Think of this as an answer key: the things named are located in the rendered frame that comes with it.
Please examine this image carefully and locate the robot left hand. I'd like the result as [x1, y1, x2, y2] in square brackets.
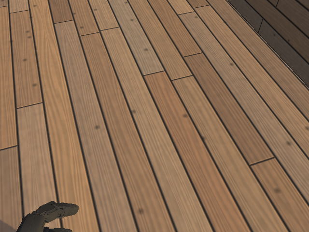
[16, 201, 79, 232]

